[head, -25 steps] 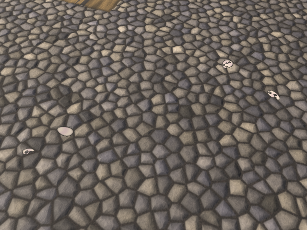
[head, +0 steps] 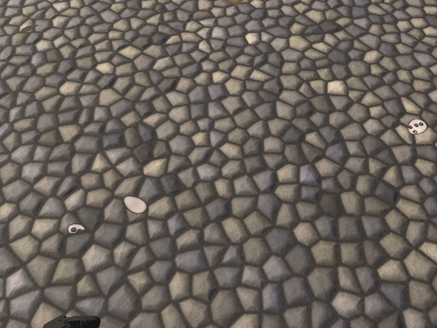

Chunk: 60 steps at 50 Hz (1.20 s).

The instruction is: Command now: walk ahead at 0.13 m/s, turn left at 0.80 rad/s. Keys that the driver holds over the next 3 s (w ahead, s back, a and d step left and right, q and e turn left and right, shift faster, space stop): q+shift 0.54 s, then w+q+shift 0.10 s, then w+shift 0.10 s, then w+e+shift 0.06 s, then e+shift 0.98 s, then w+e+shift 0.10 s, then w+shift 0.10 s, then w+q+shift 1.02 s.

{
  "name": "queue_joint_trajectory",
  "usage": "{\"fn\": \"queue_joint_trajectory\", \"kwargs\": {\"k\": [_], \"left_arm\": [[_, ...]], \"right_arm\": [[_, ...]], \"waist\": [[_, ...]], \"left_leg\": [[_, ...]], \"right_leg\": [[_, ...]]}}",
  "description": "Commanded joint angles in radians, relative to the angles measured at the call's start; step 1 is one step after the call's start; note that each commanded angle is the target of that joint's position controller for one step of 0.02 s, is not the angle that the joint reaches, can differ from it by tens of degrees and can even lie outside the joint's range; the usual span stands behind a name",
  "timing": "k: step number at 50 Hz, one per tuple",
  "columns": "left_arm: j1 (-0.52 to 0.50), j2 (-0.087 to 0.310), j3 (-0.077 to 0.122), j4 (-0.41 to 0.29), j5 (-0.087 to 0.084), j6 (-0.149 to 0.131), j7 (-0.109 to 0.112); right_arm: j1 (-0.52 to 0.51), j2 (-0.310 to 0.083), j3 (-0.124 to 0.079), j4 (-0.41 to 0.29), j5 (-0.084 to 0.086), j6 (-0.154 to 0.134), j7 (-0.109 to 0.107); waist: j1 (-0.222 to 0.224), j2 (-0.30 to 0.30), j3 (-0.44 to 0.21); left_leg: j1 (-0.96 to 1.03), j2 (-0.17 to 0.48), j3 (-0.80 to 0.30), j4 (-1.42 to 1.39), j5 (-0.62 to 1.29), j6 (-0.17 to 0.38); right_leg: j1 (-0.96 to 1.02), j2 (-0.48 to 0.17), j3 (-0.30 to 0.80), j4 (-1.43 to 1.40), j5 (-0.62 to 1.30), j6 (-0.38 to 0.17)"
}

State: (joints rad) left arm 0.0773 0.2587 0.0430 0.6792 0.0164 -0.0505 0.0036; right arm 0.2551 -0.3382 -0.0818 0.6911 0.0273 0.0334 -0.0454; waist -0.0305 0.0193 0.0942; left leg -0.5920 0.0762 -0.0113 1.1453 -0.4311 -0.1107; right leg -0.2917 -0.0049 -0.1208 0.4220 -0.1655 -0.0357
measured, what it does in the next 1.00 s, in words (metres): walks ahead, turning left: left foot, then right foot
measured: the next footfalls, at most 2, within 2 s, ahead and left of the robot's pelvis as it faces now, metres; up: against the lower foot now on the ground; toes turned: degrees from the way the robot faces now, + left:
left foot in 0.20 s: +0.16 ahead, +0.15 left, +0.00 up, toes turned +16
right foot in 0.64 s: +0.27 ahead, -0.04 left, +0.00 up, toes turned +46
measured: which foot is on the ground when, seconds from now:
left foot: up 0.00-0.18, down 0.20-0.64, up 0.66-1.00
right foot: down 0.00-0.22, up 0.24-0.62, down 0.64-1.00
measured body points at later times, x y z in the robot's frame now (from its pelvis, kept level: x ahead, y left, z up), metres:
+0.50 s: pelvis +0.11 +0.04 +0.00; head +0.16 +0.08 +0.44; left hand +0.17 +0.37 -0.10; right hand +0.39 -0.16 -0.07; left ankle +0.12 +0.13 -0.74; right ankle +0.23 -0.11 -0.69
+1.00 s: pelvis +0.23 +0.11 +0.00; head +0.26 +0.11 +0.45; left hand +0.00 +0.28 -0.11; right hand +0.56 +0.10 -0.06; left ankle +0.21 +0.27 -0.73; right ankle +0.24 -0.07 -0.74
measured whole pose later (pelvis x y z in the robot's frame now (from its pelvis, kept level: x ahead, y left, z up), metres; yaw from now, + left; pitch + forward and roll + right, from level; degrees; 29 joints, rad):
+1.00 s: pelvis +0.23 +0.11 +0.00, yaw +37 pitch +3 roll +1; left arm 0.51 0.26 0.05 0.84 -0.03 -0.02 0.01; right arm 0.06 -0.27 -0.02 0.54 0.02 -0.08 0.01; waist 0.14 0.04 0.01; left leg -0.42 -0.02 -0.08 0.49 -0.15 -0.05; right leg -0.08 -0.01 0.16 0.38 -0.35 0.02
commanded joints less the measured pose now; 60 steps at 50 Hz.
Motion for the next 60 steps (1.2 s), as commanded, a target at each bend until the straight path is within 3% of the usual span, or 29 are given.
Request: {"fn": "queue_joint_trajectory", "kwargs": {"k": [1,9,10,11,12,13,14,15,20,27,30,31,32,33,34,36,38,39,41,42,45,47,50,51,52,53,54,56,60], "left_arm": [[-0.074,0.137,0.048,-0.047,-0.004,-0.019,0.017],[-0.056,0.206,0.082,-0.008,-0.063,0.009,-0.006],[-0.022,0.187,0.080,0.005,-0.063,0.012,-0.011],[0.029,0.169,0.076,0.001,-0.038,0.015,-0.016],[0.041,0.120,0.054,-0.061,-0.001,0.015,-0.016],[-0.024,0.180,0.064,-0.048,0.001,0.022,-0.013],[-0.062,0.187,0.065,-0.063,-0.024,0.022,-0.008],[-0.053,0.177,0.064,-0.052,-0.019,0.021,0.003],[-0.012,0.152,0.057,-0.015,-0.013,0.023,0.012],[-0.033,0.147,0.052,-0.014,-0.025,0.024,0.000],[0.035,0.163,0.065,-0.004,-0.048,0.004,-0.016],[0.106,0.169,0.075,0.017,-0.056,-0.003,-0.016],[0.207,0.221,0.094,0.035,-0.055,-0.005,-0.008],[0.252,0.291,0.097,0.038,-0.022,-0.007,-0.007],[0.163,0.313,0.101,0.018,0.021,-0.026,-0.015],[0.098,0.196,0.068,-0.012,-0.013,-0.033,0.001],[0.190,0.175,0.053,0.017,-0.024,-0.037,0.002],[0.260,0.196,0.052,0.062,0.040,-0.021,-0.010],[0.266,0.209,0.058,0.078,0.016,-0.016,-0.024],[0.261,0.145,0.032,0.052,-0.048,-0.027,-0.010],[0.309,0.174,0.035,0.078,-0.038,-0.011,0.014],[0.358,0.239,0.056,0.094,-0.035,0.008,0.015],[0.307,0.225,0.060,0.064,-0.055,0.014,0.017],[0.270,0.171,0.048,0.031,-0.040,0.006,0.014],[0.354,0.053,0.017,0.000,-0.028,-0.003,0.016],[0.410,0.121,0.029,0.003,-0.042,0.000,0.025],[0.388,0.175,0.052,0.012,-0.055,0.018,0.031],[0.345,0.163,0.061,0.009,-0.049,0.056,0.041],[0.268,0.092,0.049,-0.056,-0.036,0.099,0.032]], "right_arm": [[0.090,-0.003,0.002,-0.075,-0.010,0.010,0.017],[-0.028,-0.095,-0.034,-0.160,-0.005,0.040,0.076],[0.028,-0.126,-0.051,-0.149,-0.012,0.038,0.065],[0.114,-0.246,-0.091,-0.147,-0.012,0.032,0.042],[0.073,-0.351,-0.101,-0.185,-0.042,0.020,0.037],[0.060,-0.267,-0.079,-0.209,-0.043,-0.008,0.055],[0.032,-0.246,-0.068,-0.201,-0.034,-0.026,0.058],[-0.009,-0.223,-0.065,-0.196,-0.013,-0.030,0.052],[-0.109,-0.186,-0.052,-0.233,-0.021,-0.005,0.011],[-0.116,-0.190,-0.060,-0.235,-0.012,0.015,0.008],[-0.131,-0.174,-0.050,-0.237,-0.001,0.013,0.015],[-0.154,-0.157,-0.042,-0.242,-0.001,0.010,0.018],[-0.127,-0.093,-0.022,-0.237,-0.001,0.005,0.019],[-0.101,-0.018,0.002,-0.256,0.003,-0.004,0.022],[-0.126,-0.072,-0.002,-0.293,0.008,-0.029,0.025],[-0.093,-0.137,-0.020,-0.230,-0.012,-0.039,0.026],[-0.087,-0.076,-0.001,-0.214,-0.023,-0.059,0.033],[-0.167,-0.075,0.006,-0.214,-0.117,-0.037,0.082],[-0.123,-0.054,0.014,-0.203,-0.102,-0.030,0.116],[-0.128,-0.016,0.022,-0.222,0.001,-0.076,0.071],[-0.302,0.029,0.051,-0.253,-0.021,-0.133,0.051],[-0.273,-0.004,0.031,-0.239,-0.017,-0.141,0.056],[-0.137,-0.093,-0.015,-0.208,-0.003,-0.130,0.038],[-0.021,-0.147,-0.033,-0.199,-0.018,-0.120,0.023],[0.068,-0.229,-0.049,-0.190,-0.051,-0.094,0.006],[0.079,-0.162,-0.035,-0.163,-0.059,-0.075,0.017],[0.038,-0.088,-0.014,-0.165,-0.051,-0.069,0.021],[-0.086,-0.023,0.004,-0.160,-0.034,-0.062,0.023],[-0.180,-0.047,-0.014,-0.119,-0.047,-0.072,0.020]], "waist": [[-0.016,-0.125,-0.155],[-0.013,-0.084,-0.141],[-0.038,-0.033,-0.165],[-0.061,0.178,-0.187],[0.004,0.386,-0.281],[-0.060,0.177,-0.358],[-0.039,0.124,-0.289],[-0.007,0.054,-0.232],[0.043,0.064,-0.240],[0.019,0.144,-0.221],[0.053,0.167,-0.218],[0.100,0.154,-0.194],[0.130,0.035,-0.214],[0.100,-0.187,-0.198],[0.057,-0.274,-0.085],[0.052,-0.160,-0.046],[0.075,-0.110,-0.034],[0.096,-0.012,-0.004],[0.060,-0.114,-0.001],[0.070,-0.169,0.005],[0.128,-0.169,0.005],[0.116,-0.215,-0.043],[0.005,-0.208,-0.119],[-0.057,-0.153,-0.230],[-0.045,0.147,-0.411],[-0.028,0.256,-0.474],[-0.018,0.183,-0.347],[0.028,0.150,-0.211],[0.060,0.152,-0.116]], "left_leg": [[0.068,0.062,-0.021,-0.147,0.165,0.016],[0.263,-0.021,0.096,-0.524,0.259,0.144],[0.375,-0.059,0.095,-0.592,0.326,0.180],[0.570,0.047,-0.123,-0.674,0.806,0.262],[0.730,0.273,-0.580,-0.722,0.851,0.499],[0.704,0.274,-0.588,-0.780,0.679,0.499],[0.636,0.243,-0.511,-0.801,0.568,0.456],[0.583,0.187,-0.456,-0.806,0.464,0.402],[0.444,0.079,-0.362,-0.776,0.567,0.349],[0.377,0.033,-0.499,-0.750,0.366,0.308],[0.229,-0.007,-0.560,-0.784,-0.156,0.289],[0.101,-0.036,-0.548,-0.741,-0.257,0.262],[-0.044,-0.112,-0.430,-0.528,-0.325,0.201],[-0.214,-0.235,-0.217,-0.238,-0.225,0.164],[-0.324,-0.125,-0.208,-0.093,-0.081,0.152],[-0.294,-0.074,-0.155,0.008,0.067,0.116],[-0.263,-0.067,-0.129,0.047,0.149,0.108],[-0.191,-0.125,-0.151,0.026,0.212,0.114],[-0.144,-0.108,-0.088,-0.061,0.241,0.108],[-0.174,-0.060,-0.057,-0.153,0.239,0.092],[0.005,-0.096,-0.003,-0.486,0.227,0.042],[0.186,-0.151,0.012,-0.578,0.204,0.022],[0.488,-0.117,-0.044,-0.796,0.374,0.082],[0.710,0.021,-0.131,-0.763,0.444,0.139],[1.004,0.329,-0.387,-0.657,0.785,0.277],[0.912,0.417,-0.514,-0.689,0.798,0.362],[0.812,0.353,-0.406,-0.712,0.768,0.349],[0.635,0.252,-0.203,-0.761,0.725,0.305],[0.440,0.226,-0.029,-0.874,0.659,0.319]], "right_leg": [[0.085,-0.293,0.098,-0.160,0.469,-0.199],[0.154,-0.301,-0.058,0.056,0.340,-0.074],[0.117,-0.260,-0.091,0.193,0.338,-0.031],[-0.072,-0.160,-0.135,0.477,0.069,0.054],[-0.388,0.019,-0.023,0.784,-0.538,0.124],[-0.405,0.006,0.188,0.862,-0.523,0.108],[-0.422,-0.004,0.208,0.849,-0.434,0.080],[-0.423,-0.024,0.219,0.784,-0.357,0.070],[-0.269,0.032,0.226,0.551,-0.194,0.114],[-0.147,0.084,0.267,0.281,-0.142,0.118],[0.058,0.070,0.244,0.124,-0.124,0.076],[0.203,0.044,0.241,0.041,-0.103,0.054],[0.367,-0.109,0.370,-0.060,-0.254,0.006],[0.417,-0.313,0.710,-0.195,-0.581,-0.087],[0.283,-0.390,0.919,-0.276,-0.747,-0.165],[0.236,-0.300,0.706,-0.256,-0.621,-0.124],[0.203,-0.236,0.586,-0.262,-0.523,-0.105],[0.074,-0.207,0.540,-0.294,-0.533,-0.098],[0.075,-0.163,0.487,-0.297,-0.416,-0.110],[0.148,-0.173,0.492,-0.293,-0.273,-0.161],[0.127,-0.130,0.413,-0.220,0.064,-0.148],[0.097,-0.133,0.425,-0.162,0.177,-0.137],[0.043,-0.080,0.452,-0.020,0.270,-0.049],[-0.065,-0.032,0.415,0.167,0.154,0.002],[-0.325,0.058,0.277,0.482,-0.322,0.075],[-0.369,0.020,0.253,0.673,-0.517,0.100],[-0.412,-0.024,0.241,0.771,-0.465,0.118],[-0.418,-0.067,0.194,0.800,-0.367,0.143],[-0.331,-0.099,0.139,0.679,-0.215,0.161]]}}
Over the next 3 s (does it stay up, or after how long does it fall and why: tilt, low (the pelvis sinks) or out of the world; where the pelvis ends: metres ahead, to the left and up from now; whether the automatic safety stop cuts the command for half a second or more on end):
stays up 1.06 0.16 -0.01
